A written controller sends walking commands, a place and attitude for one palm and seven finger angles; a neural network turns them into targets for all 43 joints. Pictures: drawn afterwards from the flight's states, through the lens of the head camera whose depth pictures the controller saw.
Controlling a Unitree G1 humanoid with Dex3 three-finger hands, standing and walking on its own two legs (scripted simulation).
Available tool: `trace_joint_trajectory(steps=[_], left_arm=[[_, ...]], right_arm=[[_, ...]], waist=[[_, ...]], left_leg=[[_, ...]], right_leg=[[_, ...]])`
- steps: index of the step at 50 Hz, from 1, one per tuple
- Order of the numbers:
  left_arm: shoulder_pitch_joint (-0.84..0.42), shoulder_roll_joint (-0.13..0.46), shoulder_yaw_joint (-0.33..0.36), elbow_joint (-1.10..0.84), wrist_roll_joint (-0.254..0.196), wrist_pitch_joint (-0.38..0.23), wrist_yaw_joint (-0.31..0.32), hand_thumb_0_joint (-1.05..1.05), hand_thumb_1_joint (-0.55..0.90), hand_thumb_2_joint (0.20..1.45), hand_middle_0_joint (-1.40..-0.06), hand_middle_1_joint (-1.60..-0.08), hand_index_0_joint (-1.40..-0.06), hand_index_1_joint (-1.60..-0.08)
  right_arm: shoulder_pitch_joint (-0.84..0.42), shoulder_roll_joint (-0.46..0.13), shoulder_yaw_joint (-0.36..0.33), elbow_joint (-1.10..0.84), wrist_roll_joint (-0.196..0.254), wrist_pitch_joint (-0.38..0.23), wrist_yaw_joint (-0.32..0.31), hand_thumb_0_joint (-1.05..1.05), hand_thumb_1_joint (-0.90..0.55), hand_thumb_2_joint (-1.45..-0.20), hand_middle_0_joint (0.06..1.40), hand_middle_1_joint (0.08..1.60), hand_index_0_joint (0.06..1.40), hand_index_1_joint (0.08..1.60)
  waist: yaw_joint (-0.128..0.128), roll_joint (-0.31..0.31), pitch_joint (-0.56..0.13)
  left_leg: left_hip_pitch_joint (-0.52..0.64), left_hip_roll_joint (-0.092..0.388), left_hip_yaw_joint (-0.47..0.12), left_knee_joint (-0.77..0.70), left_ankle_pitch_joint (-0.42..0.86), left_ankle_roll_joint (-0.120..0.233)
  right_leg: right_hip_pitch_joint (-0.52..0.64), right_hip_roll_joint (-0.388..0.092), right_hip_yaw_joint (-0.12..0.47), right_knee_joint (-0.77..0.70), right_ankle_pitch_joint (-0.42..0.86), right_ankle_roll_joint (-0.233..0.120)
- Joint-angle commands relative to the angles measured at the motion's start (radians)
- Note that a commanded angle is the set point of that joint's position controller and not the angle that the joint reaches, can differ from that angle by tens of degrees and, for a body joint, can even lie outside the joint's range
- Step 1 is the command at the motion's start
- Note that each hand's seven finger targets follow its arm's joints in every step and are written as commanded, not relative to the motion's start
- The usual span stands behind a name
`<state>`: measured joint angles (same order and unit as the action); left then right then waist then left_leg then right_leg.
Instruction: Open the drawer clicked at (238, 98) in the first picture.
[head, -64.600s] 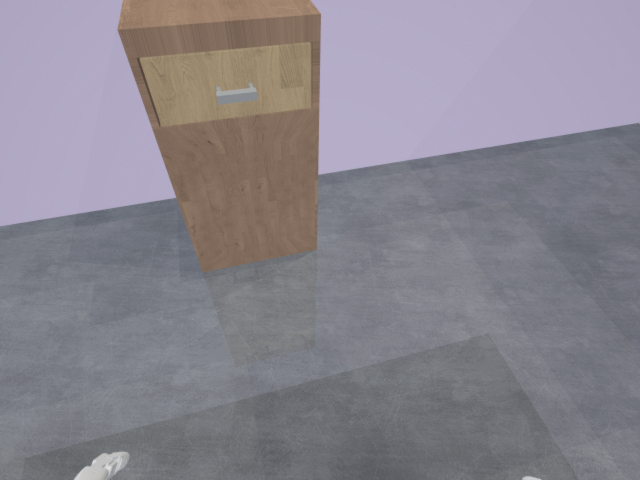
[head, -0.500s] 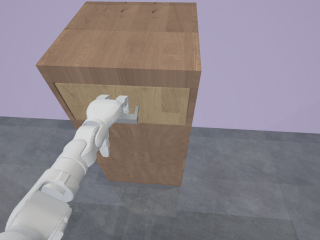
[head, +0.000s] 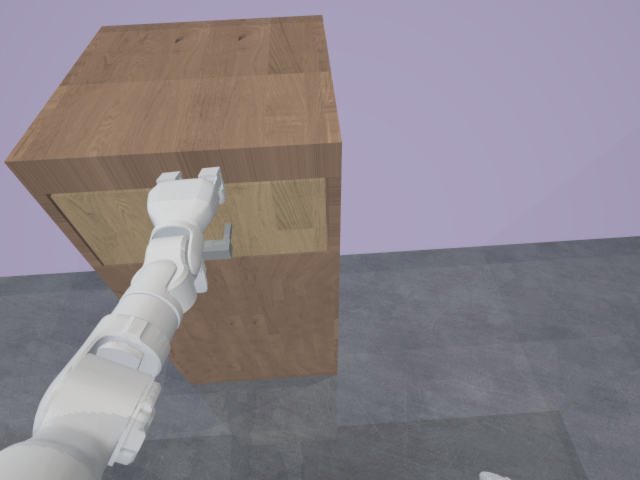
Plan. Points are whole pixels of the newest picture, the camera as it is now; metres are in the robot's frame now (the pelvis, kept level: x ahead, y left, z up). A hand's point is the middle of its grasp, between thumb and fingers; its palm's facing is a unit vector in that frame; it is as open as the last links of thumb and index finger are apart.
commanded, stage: lower the fingers behind the handle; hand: left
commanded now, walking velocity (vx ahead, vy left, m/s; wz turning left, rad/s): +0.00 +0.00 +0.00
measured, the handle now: (201, 240) +0.49 +0.20 -0.02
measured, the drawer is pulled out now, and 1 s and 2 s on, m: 0.00 0.00 0.00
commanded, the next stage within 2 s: close the thumb around the handle in 1.66 s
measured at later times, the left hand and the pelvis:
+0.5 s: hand (194, 246) +0.45 +0.19 +0.02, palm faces +0.09 -0.03 -1.00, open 13.6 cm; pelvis +0.00 +0.01 -0.02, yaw +2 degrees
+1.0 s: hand (181, 277) +0.43 +0.22 -0.04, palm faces +0.03 -0.05 -1.00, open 13.9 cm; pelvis +0.00 +0.03 -0.04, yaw +3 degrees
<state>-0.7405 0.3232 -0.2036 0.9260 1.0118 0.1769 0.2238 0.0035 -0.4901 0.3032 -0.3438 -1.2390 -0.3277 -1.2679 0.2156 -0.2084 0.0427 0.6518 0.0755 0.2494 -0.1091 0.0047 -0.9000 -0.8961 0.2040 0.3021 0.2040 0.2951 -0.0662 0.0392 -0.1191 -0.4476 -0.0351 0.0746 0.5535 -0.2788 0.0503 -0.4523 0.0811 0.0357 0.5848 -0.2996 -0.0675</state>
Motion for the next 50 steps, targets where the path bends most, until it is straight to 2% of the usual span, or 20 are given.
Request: trace_joint_trajectory(steps=[1, 4, 9, 10, 13, 14, 18, 23, 26, 29, 32, 33, 35, 38, 40, 41, 43, 44, 46, 50], left_arm=[[-0.173, 0.353, 0.156, -0.092, 0.007, -0.07, -0.054, 0.0, -0.5, 0.3, -0.3, -1.2, -0.3, -1.2], [-0.283, 0.272, 0.105, -0.239, 0.007, -0.197, -0.046, 0.0, -0.5, 0.3, -0.3, -1.2, -0.3, -1.2], [-0.487, 0.187, 0.052, -0.516, 0.014, -0.395, 0.055, 0.0, -0.5, 0.3, -0.3, -1.2, -0.3, -1.2], [-0.508, 0.147, 0.028, -0.532, 0.011, -0.412, 0.079, 0.0, -0.5, 0.3, -0.3, -1.2, -0.3, -1.2], [-0.441, 0.154, 0.074, -0.399, 0.026, -0.366, 0.172, 0.0, -0.5, 0.3, -0.3, -1.2, -0.3, -1.2], [-0.423, 0.133, 0.072, -0.331, 0.024, -0.328, 0.2, 0.0, -0.5, 0.3, -0.3, -1.2, -0.3, -1.2], [-0.388, 0.187, 0.136, -0.147, 0.042, -0.145, 0.268, 0.0, -0.5, 0.3, -0.3, -1.2, -0.3, -1.2], [-0.341, 0.237, 0.149, -0.059, 0.061, 0.003, 0.22, 0.0, -0.5, 0.3, -0.3, -1.2, -0.3, -1.2], [-0.314, 0.248, 0.131, 0.032, 0.061, 0.044, 0.168, 0.0, -0.5, 0.3, -0.3, -1.2, -0.3, -1.2], [-0.311, 0.217, 0.093, 0.037, 0.032, 0.023, 0.105, 0.0, -0.5, 0.3, -0.3, -1.2, -0.3, -1.2], [-0.315, 0.233, 0.107, -0.084, 0.021, -0.11, 0.052, 0.0, -0.5, 0.3, -0.3, -1.2, -0.3, -1.2], [-0.311, 0.199, 0.086, -0.132, 0.021, -0.16, 0.044, 0.0, -0.5, 0.3, -0.3, -1.2, -0.3, -1.2], [-0.319, 0.197, 0.096, -0.199, 0.04, -0.254, 0.058, 0.0, -0.5, 0.3, -0.3, -1.2, -0.3, -1.2], [-0.28, 0.141, 0.081, -0.175, 0.062, -0.308, 0.116, 0.0, -0.5, 0.3, -0.3, -1.2, -0.3, -1.2], [-0.333, 0.085, 0.053, -0.178, 0.063, -0.313, 0.165, 0.0, -0.5, 0.3, -0.3, -1.2, -0.3, -1.2], [-0.364, 0.111, 0.079, -0.201, 0.068, -0.313, 0.195, 0.0, -0.5, 0.3, -0.3, -1.2, -0.3, -1.2], [-0.358, 0.104, 0.089, -0.16, 0.082, -0.276, 0.249, 0.0, -0.5, 0.3, -0.3, -1.2, -0.3, -1.2], [-0.392, 0.065, 0.061, -0.169, 0.081, -0.256, 0.267, 0.0, -0.5, 0.3, -0.3, -1.2, -0.3, -1.2], [-0.433, 0.066, 0.07, -0.193, 0.088, -0.224, 0.295, 0.0, -0.5, 0.3, -0.3, -1.2, -0.3, -1.2], [-0.469, 0.067, 0.066, -0.148, 0.088, -0.136, 0.312, 0.0, -0.5, 0.3, -0.3, -1.2, -0.3, -1.2]], right_arm=[[-0.004, -0.168, -0.07, -0.141, -0.023, -0.052, -0.022, 0.0, -0.9, -0.9, 0.2, 0.3, 0.2, 0.3], [0.027, -0.168, -0.096, -0.146, -0.032, -0.088, -0.007, 0.0, -0.9, -0.9, 0.2, 0.3, 0.2, 0.3], [0.107, -0.154, -0.156, -0.081, -0.058, -0.142, 0.026, 0.0, -0.9, -0.9, 0.2, 0.3, 0.2, 0.3], [0.119, -0.148, -0.165, -0.067, -0.062, -0.152, 0.034, 0.0, -0.9, -0.9, 0.2, 0.3, 0.2, 0.3], [0.133, -0.163, -0.172, -0.013, -0.071, -0.152, 0.06, 0.0, -0.9, -0.9, 0.2, 0.3, 0.2, 0.3], [0.138, -0.165, -0.171, -0.002, -0.072, -0.148, 0.072, 0.0, -0.9, -0.9, 0.2, 0.3, 0.2, 0.3], [0.12, -0.182, -0.156, -0.003, -0.074, -0.113, 0.106, 0.0, -0.9, -0.9, 0.2, 0.3, 0.2, 0.3], [0.102, -0.182, -0.133, -0.057, -0.066, -0.064, 0.097, 0.0, -0.9, -0.9, 0.2, 0.3, 0.2, 0.3], [0.094, -0.183, -0.119, -0.063, -0.054, -0.041, 0.073, 0.0, -0.9, -0.9, 0.2, 0.3, 0.2, 0.3], [0.096, -0.185, -0.108, -0.085, -0.047, -0.043, 0.052, 0.0, -0.9, -0.9, 0.2, 0.3, 0.2, 0.3], [0.105, -0.179, -0.114, -0.109, -0.054, -0.062, 0.035, 0.0, -0.9, -0.9, 0.2, 0.3, 0.2, 0.3], [0.113, -0.171, -0.118, -0.116, -0.058, -0.071, 0.033, 0.0, -0.9, -0.9, 0.2, 0.3, 0.2, 0.3], [0.127, -0.16, -0.129, -0.107, -0.064, -0.085, 0.036, 0.0, -0.9, -0.9, 0.2, 0.3, 0.2, 0.3], [0.15, -0.154, -0.144, -0.076, -0.069, -0.103, 0.053, 0.0, -0.9, -0.9, 0.2, 0.3, 0.2, 0.3], [0.16, -0.151, -0.156, -0.055, -0.075, -0.114, 0.072, 0.0, -0.9, -0.9, 0.2, 0.3, 0.2, 0.3], [0.17, -0.162, -0.164, -0.044, -0.079, -0.119, 0.079, 0.0, -0.9, -0.9, 0.2, 0.3, 0.2, 0.3], [0.176, -0.17, -0.171, -0.029, -0.087, -0.117, 0.093, 0.0, -0.9, -0.9, 0.2, 0.3, 0.2, 0.3], [0.18, -0.171, -0.175, -0.022, -0.091, -0.117, 0.101, 0.0, -0.9, -0.9, 0.2, 0.3, 0.2, 0.3], [0.184, -0.176, -0.185, -0.012, -0.096, -0.112, 0.114, 0.0, -0.9, -0.9, 0.2, 0.3, 0.2, 0.3], [0.176, -0.184, -0.178, -0.007, -0.099, -0.09, 0.119, 0.0, -0.9, -0.9, 0.2, 0.3, 0.2, 0.3]], waist=[[0.066, -0.14, -0.214], [0.018, -0.055, -0.223], [-0.044, 0.088, -0.421], [-0.06, 0.075, -0.445], [-0.056, 0.045, -0.444], [-0.056, 0.015, -0.406], [-0.012, -0.015, -0.399], [0.016, -0.087, -0.47], [-0.006, -0.191, -0.346], [-0.023, -0.188, -0.242], [-0.017, -0.098, -0.314], [-0.012, -0.071, -0.334], [-0.013, -0.008, -0.357], [-0.019, 0.02, -0.341], [-0.036, 0.029, -0.354], [-0.035, 0.032, -0.389], [-0.035, 0.03, -0.428], [-0.047, 0.028, -0.449], [-0.046, 0.049, -0.509], [-0.058, 0.022, -0.511]], left_leg=[[-0.054, -0.009, -0.022, -0.025, 0.122, 0.004], [-0.008, -0.008, -0.031, 0.017, 0.131, 0.013], [0.169, -0.007, -0.085, 0.135, 0.25, 0.012], [0.189, -0.005, -0.097, 0.162, 0.281, 0.01], [0.155, 0.002, -0.114, 0.202, 0.297, -0.004], [0.12, 0.003, -0.116, 0.202, 0.286, -0.007], [0.029, -0.005, -0.092, 0.18, 0.298, -0.014], [-0.029, -0.009, -0.056, 0.157, 0.322, 0.001], [-0.109, -0.012, -0.048, 0.124, 0.23, 0.009], [-0.121, -0.01, -0.05, 0.095, 0.141, 0.014], [-0.059, -0.004, -0.055, 0.113, 0.174, 0.021], [-0.038, -0.005, -0.059, 0.123, 0.183, 0.02], [-0.001, 0.001, -0.074, 0.151, 0.219, 0.016], [0.009, 0.015, -0.094, 0.197, 0.226, 0.003], [0.016, 0.02, -0.113, 0.228, 0.253, -0.006], [0.029, 0.027, -0.125, 0.241, 0.264, -0.012], [0.043, 0.032, -0.14, 0.266, 0.302, -0.025], [0.053, 0.034, -0.145, 0.277, 0.33, -0.028], [0.099, 0.043, -0.156, 0.299, 0.394, -0.04], [0.095, 0.043, -0.163, 0.299, 0.393, -0.043]], right_leg=[[0.248, -0.076, 0.067, -0.085, 0.243, 0.041], [0.157, -0.075, 0.06, -0.069, 0.252, 0.038], [-0.034, -0.052, 0.036, 0.02, 0.266, 0.024], [-0.073, -0.047, 0.026, 0.041, 0.265, 0.024], [-0.161, -0.035, -0.007, 0.086, 0.242, 0.021], [-0.178, -0.029, -0.023, 0.091, 0.226, 0.018], [-0.128, -0.018, -0.04, 0.106, 0.255, 0.012], [0.072, -0.026, -0.011, 0.089, 0.412, 0.026], [0.1, -0.036, -0.003, 0.048, 0.376, 0.041], [0.059, -0.043, 0.0, 0.007, 0.263, 0.041], [0.057, -0.047, 0.013, 0.028, 0.278, 0.032], [0.042, -0.045, 0.011, 0.036, 0.274, 0.029], [-0.024, -0.038, 0.006, 0.061, 0.256, 0.018], [-0.17, -0.024, -0.012, 0.1, 0.189, 0.012], [-0.245, -0.018, -0.029, 0.133, 0.166, 0.007], [-0.272, -0.016, -0.035, 0.153, 0.158, 0.008], [-0.313, -0.008, -0.049, 0.183, 0.159, 0.005], [-0.327, -0.006, -0.056, 0.193, 0.17, 0.007], [-0.349, -0.005, -0.061, 0.212, 0.186, 0.009], [-0.341, 0.002, -0.071, 0.213, 0.181, 0.011]])
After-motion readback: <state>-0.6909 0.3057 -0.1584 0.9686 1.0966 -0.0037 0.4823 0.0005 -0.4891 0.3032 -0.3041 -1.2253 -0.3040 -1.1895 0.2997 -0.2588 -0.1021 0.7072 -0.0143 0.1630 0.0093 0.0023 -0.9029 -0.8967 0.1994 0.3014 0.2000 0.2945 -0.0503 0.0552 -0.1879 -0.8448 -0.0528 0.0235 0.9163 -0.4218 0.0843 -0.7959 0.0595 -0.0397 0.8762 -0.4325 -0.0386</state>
